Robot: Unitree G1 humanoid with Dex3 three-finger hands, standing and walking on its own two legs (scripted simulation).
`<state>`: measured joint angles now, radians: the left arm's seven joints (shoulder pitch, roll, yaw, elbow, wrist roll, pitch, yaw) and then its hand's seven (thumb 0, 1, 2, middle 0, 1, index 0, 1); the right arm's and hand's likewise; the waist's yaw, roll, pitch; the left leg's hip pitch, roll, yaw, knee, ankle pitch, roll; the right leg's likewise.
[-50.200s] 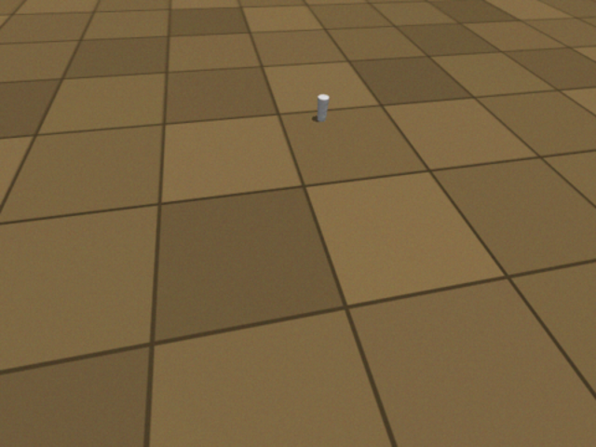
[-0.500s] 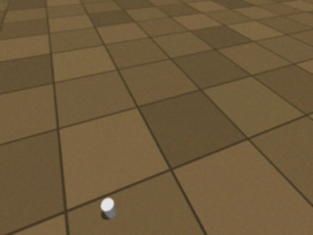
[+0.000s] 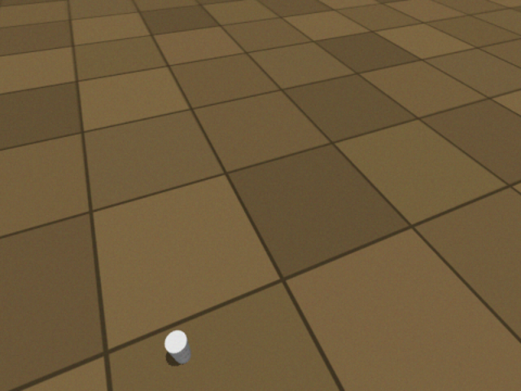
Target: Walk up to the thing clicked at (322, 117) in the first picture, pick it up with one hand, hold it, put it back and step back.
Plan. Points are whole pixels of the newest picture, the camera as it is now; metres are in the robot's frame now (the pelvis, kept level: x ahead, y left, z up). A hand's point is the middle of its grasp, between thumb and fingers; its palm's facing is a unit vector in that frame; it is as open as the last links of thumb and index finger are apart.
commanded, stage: stand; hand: left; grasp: from the side
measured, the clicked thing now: (179, 348) +0.40 +0.27 -0.70
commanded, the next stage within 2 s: step back in 0.36 s
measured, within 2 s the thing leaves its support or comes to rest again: neither
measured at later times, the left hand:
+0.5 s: hand out of the picture +0.09 +0.26 -0.16, palm faces +0.00 -0.93 -0.37, open 7.4 cm
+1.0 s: hand out of the picture +0.04 +0.30 -0.18, palm faces -0.10 -0.93 -0.36, open 7.4 cm
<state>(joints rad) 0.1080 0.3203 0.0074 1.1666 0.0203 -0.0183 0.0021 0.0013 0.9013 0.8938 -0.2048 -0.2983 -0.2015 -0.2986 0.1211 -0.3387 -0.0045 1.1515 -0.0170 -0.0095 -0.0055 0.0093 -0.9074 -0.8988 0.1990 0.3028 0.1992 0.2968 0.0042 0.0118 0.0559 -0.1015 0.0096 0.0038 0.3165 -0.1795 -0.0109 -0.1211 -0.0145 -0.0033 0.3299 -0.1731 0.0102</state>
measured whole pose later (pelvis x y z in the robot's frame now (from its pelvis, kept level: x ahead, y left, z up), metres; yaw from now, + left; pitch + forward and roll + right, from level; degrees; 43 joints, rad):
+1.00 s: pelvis -0.09 +0.05 -0.02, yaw -3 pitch -1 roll -1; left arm 0.10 0.39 0.07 0.88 0.02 0.05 0.02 0.00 0.90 0.89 -0.20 -0.30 -0.20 -0.30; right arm 0.16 -0.34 -0.06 0.93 -0.03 0.02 -0.02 0.01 -0.90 -0.90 0.20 0.30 0.20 0.30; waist -0.02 -0.04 0.19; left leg -0.29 -0.01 0.04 0.57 -0.26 0.06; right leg -0.45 0.11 0.17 1.11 -0.47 0.01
